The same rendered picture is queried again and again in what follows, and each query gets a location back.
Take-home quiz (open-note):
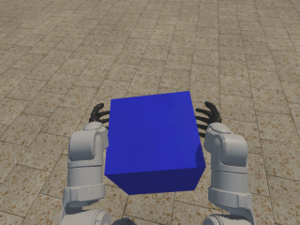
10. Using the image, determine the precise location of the right robot forearm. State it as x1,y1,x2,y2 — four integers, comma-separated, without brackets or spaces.
203,122,257,225

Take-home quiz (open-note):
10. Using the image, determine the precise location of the robot left hand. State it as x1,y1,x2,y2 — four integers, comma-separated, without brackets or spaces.
88,103,110,130

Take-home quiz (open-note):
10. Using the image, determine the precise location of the left robot forearm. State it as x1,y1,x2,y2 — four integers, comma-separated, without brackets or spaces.
58,121,109,225

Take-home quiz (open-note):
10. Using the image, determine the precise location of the carton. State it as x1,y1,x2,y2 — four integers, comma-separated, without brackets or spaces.
104,91,206,195

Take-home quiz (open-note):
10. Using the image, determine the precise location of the robot right hand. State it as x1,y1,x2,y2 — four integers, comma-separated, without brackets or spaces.
195,101,222,138

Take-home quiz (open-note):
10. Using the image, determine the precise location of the right robot upper arm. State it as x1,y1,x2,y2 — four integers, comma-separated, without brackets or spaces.
202,214,252,225

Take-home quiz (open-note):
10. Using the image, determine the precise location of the left robot upper arm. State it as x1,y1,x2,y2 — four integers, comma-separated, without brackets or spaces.
60,209,112,225

